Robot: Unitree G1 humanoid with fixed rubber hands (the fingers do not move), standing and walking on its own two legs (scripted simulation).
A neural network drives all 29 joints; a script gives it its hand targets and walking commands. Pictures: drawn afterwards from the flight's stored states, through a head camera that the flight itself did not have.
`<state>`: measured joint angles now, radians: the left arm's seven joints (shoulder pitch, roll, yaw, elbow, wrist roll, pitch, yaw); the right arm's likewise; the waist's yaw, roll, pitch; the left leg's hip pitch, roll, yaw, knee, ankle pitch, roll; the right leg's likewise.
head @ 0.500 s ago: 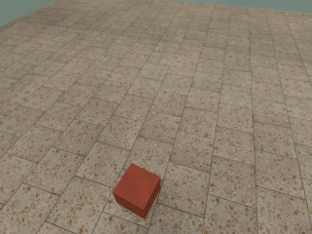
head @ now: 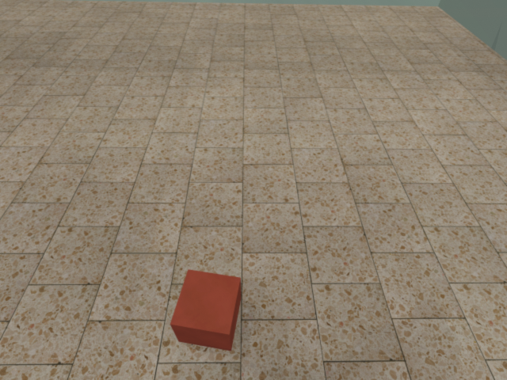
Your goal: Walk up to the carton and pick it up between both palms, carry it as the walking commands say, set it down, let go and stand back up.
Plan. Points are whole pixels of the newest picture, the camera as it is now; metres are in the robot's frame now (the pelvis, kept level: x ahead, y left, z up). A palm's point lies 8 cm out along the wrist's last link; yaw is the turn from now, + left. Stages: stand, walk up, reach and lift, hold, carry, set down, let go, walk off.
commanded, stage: walk up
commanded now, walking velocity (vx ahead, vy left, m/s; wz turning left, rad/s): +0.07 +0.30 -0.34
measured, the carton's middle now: (209, 309) +0.51 +0.13 -0.68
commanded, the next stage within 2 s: none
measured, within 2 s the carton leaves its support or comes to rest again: neither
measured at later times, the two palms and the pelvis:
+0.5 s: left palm out of the picture -0.02 +0.37 -0.10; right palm out of the picture +0.13 -0.13 -0.14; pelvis +0.04 +0.11 +0.01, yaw -6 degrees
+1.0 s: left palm (20, 331) +0.28 +0.43 -0.15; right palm out of the picture +0.06 +0.03 -0.14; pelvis +0.16 +0.22 +0.00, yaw -10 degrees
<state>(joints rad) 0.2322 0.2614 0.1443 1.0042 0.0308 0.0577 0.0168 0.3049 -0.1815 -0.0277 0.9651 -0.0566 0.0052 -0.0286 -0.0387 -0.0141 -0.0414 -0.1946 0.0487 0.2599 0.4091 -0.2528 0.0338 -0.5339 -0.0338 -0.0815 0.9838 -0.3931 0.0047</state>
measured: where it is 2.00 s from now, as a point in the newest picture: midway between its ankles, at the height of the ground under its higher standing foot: outside the picture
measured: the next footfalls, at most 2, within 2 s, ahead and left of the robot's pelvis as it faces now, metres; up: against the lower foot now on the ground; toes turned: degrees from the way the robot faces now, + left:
right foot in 0.10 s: +0.04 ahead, -0.07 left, +0.00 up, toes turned -11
left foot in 0.58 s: +0.12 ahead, +0.30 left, +0.00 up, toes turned -1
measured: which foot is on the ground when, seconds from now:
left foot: down 0.00-0.10, up 0.12-0.56, down 0.58-1.00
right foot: up 0.00-0.08, down 0.10-0.58, up 0.60-1.00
